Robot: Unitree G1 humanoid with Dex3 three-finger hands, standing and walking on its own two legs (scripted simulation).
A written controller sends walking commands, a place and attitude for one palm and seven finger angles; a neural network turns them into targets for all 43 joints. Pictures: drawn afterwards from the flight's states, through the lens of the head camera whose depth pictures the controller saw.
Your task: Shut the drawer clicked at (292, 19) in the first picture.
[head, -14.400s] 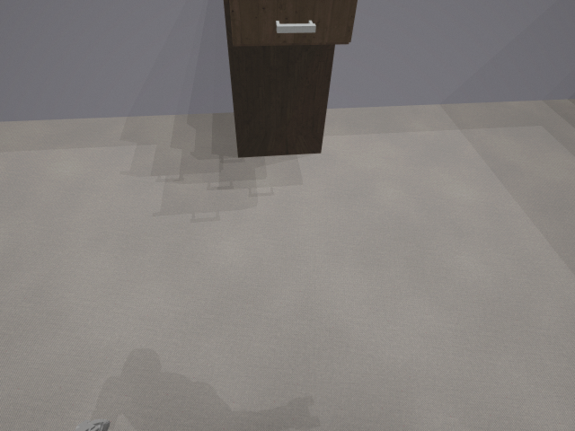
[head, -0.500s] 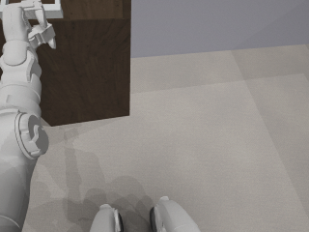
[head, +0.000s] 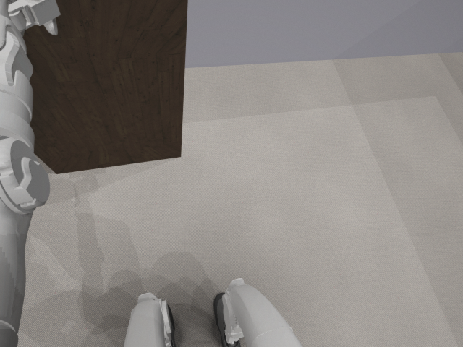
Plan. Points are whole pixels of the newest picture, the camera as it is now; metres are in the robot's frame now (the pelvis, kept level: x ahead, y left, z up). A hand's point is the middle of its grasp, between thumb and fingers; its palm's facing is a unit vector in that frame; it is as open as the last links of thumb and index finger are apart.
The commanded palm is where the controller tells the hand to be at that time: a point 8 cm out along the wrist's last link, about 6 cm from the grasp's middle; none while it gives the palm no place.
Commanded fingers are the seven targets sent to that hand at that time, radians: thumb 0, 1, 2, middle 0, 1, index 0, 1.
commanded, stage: pull the fist back off the drawer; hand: left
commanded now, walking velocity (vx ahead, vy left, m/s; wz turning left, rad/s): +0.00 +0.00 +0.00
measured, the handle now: out of the picture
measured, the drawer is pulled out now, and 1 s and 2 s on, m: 0.00 0.00 0.00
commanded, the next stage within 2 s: draw the hand back to the body in 0.52 s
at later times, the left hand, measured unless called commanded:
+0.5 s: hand (58, 15) +0.60 +0.14 +0.11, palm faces +0.06 -1.00 -0.03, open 3.3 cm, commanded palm +0.57 +0.18 +0.12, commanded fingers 0.00 0.90 0.90 -1.40 -1.60 -1.40 -1.60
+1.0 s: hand (16, 59) +0.49 +0.17 +0.15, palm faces +0.07 -1.00 -0.04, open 3.3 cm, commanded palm +0.44 +0.21 +0.17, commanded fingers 0.00 0.90 0.90 -1.40 -1.60 -1.40 -1.60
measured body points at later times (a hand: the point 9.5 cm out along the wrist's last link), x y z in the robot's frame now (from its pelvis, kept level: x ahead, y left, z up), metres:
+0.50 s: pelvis +0.03 +0.00 +0.02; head +0.19 +0.02 +0.44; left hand +0.59 +0.19 +0.11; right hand -0.03 -0.24 -0.08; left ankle +0.04 +0.09 -0.65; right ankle +0.02 -0.12 -0.65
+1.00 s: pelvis +0.07 -0.01 +0.06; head +0.13 -0.02 +0.50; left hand +0.48 +0.22 +0.15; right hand +0.14 -0.27 -0.06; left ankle +0.04 +0.10 -0.65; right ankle +0.02 -0.12 -0.65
